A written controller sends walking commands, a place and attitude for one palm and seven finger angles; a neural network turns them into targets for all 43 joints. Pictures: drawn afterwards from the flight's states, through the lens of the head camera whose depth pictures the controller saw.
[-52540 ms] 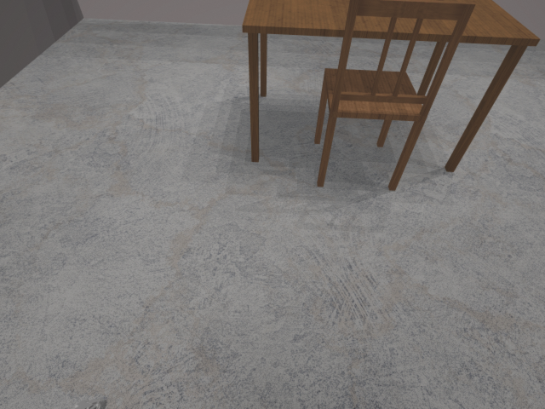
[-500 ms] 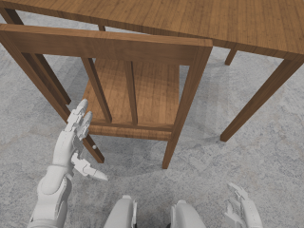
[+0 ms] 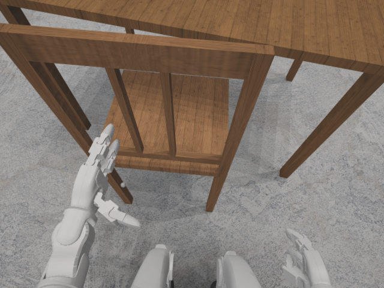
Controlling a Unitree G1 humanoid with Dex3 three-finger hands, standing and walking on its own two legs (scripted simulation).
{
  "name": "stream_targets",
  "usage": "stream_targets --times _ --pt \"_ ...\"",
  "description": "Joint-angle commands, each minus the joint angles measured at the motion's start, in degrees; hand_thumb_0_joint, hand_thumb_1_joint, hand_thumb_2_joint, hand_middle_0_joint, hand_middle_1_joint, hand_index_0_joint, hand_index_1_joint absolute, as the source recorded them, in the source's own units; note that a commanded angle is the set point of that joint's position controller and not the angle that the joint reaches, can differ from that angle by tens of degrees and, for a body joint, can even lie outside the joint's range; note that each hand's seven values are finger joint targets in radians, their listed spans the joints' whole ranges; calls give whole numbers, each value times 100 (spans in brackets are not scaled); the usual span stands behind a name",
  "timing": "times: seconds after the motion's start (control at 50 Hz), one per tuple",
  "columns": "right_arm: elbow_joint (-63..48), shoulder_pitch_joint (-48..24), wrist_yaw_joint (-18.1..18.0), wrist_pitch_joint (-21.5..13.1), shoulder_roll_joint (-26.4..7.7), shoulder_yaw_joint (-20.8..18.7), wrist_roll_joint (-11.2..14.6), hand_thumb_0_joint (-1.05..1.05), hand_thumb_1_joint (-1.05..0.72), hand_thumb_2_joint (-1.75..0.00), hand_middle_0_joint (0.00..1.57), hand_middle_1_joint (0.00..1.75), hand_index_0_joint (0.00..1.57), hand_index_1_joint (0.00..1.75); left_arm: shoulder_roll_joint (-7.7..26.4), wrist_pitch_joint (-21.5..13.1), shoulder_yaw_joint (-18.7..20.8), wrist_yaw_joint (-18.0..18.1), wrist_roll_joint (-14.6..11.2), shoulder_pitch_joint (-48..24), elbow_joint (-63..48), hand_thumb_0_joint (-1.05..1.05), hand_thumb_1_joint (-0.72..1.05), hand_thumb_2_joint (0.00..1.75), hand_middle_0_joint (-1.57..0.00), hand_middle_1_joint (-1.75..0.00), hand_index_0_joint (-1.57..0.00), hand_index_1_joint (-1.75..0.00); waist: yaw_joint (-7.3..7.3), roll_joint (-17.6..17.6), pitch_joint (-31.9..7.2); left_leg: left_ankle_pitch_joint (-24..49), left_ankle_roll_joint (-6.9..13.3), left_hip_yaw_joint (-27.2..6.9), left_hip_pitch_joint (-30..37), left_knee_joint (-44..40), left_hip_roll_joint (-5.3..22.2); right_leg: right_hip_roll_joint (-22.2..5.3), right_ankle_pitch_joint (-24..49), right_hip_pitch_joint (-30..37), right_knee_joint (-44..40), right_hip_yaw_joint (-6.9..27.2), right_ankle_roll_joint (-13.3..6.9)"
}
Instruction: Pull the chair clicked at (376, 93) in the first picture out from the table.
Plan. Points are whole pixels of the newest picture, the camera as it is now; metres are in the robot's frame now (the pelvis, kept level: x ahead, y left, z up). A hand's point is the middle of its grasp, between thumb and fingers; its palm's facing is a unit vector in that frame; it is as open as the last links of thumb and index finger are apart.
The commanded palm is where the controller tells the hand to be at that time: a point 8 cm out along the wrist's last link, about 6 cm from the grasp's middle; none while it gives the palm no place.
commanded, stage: aim the fingers beside a spindle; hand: left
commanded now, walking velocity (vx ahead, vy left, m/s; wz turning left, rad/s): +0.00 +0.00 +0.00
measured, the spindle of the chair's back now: (129, 117) +0.46 +0.16 +0.04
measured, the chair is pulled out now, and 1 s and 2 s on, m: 0.13 0.13 0.13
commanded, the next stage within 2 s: push the fingers through the gap in 0.14 s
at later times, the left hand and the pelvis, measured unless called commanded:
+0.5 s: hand (123, 177) +0.32 +0.15 +0.03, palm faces -0.10 -0.99 -0.04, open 17.0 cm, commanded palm +0.32 +0.20 +0.03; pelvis +0.00 +0.00 +0.00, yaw +0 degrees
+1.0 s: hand (133, 154) +0.37 +0.14 +0.02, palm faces -0.10 -0.99 -0.04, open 17.0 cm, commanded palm +0.36 +0.19 +0.02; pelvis +0.00 +0.01 +0.00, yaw -1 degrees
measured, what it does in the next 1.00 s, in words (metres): stands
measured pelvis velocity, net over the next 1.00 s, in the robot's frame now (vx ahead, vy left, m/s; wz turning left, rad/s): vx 0.00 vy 0.01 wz -0.01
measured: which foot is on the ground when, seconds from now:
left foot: down 0.00-1.00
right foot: down 0.00-1.00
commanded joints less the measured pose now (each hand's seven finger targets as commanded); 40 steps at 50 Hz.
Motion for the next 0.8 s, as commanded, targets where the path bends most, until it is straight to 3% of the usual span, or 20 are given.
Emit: stream_targets --times 0.0,0.1,0.18,0.22,0.32,0.38,0.52,0.58,0.64,0.7,0.72,0.76,0.78 --pt "-816 15 -38 -247 -809 -314 31 0 -90 -90 20 30 20 30 597 -359 300 10 -71 -718 -1192 0 -50 30 -6 -8 -6 -8 -73 -18 -1935 1586 43 -155 1611 -989 40 -44 1541 987 -1047 205 -66" --pt "-838 13 -31 -242 -810 -321 14 0 -90 -90 20 30 20 30 513 -377 229 37 -70 -716 -1241 0 -50 30 -6 -8 -6 -8 -101 -61 -1984 1604 54 -149 1622 -957 40 -47 1567 957 -1040 201 -57" --pt "-801 14 -44 -239 -818 -325 8 0 -90 -90 20 30 20 30 722 -425 442 43 -72 -760 -1261 0 -50 30 -6 -8 -6 -8 -66 -37 -1980 1623 52 -123 1533 -921 37 -40 1626 1034 -1020 237 -70" --pt "-846 -8 -31 -249 -799 -319 9 0 -90 -90 20 30 20 30 622 -444 353 11 -95 -600 -1360 0 -50 30 -6 -8 -6 -8 -41 85 -2047 1722 50 -114 1633 -932 28 -46 1697 1048 -1015 232 -74" --pt "-707 28 -64 -266 -829 -314 12 0 -90 -90 20 30 20 30 567 -446 255 -25 -97 -1144 -1156 0 -50 30 -6 -8 -6 -8 -194 32 -1916 1559 54 -162 1582 -884 50 -37 1502 814 -1028 209 -57" --pt "-674 34 -74 -276 -845 -324 18 0 -90 -90 20 30 20 30 617 -437 269 -34 -67 -1336 -1107 0 -50 30 -6 -8 -6 -8 -170 182 -2033 1634 45 -170 1695 -883 50 -51 1519 785 -1009 215 -70" --pt "-635 101 -64 -205 -860 -315 11 0 -90 -90 20 30 20 30 709 -319 428 48 -24 -1737 -705 0 -50 30 -6 -8 -6 -8 -113 77 -2164 1718 30 -177 1684 -916 44 -46 1603 871 -989 209 -73" --pt "-584 119 -51 -164 -860 -300 0 0 -90 -90 20 30 20 30 683 -301 399 90 8 -2100 -482 0 -50 30 -6 -8 -6 -8 -199 15 -2117 1635 42 -177 1616 -898 50 -39 1551 814 -1003 208 -56" --pt "-575 163 -34 -145 -879 -313 -11 0 -90 -90 20 30 20 30 833 -343 567 113 10 -2054 -411 0 -50 30 -6 -8 -6 -8 -115 83 -2243 1816 28 -179 1688 -915 48 -31 1696 913 -976 212 -82" --pt "-525 184 -19 -97 -877 -302 1 0 -90 -90 20 30 20 30 687 -341 433 78 30 -2364 -106 0 -50 30 -6 -8 -6 -8 -227 -20 -2112 1624 41 -159 1555 -906 49 -26 1573 825 -1017 224 -56" --pt "-497 201 -28 -85 -886 -300 5 0 -90 -90 20 30 20 30 779 -349 514 80 28 -2561 -20 0 -50 30 -6 -8 -6 -8 -238 -57 -2055 1494 45 -149 1452 -897 50 -25 1465 807 -1025 232 -55" --pt "-449 236 -35 -85 -897 -300 1 0 -90 -90 20 30 20 30 814 -406 507 73 66 -2874 8 0 -50 30 -6 -8 -6 -8 -260 79 -2099 1536 45 -169 1556 -897 52 -23 1466 739 -1016 232 -69" --pt "-463 246 -27 -90 -905 -312 -9 0 -90 -90 20 30 20 30 818 -439 513 85 73 -2870 -67 0 -50 30 -6 -8 -6 -8 -205 292 -2266 1661 16 -197 1741 -925 57 -31 1503 708 -980 213 -85"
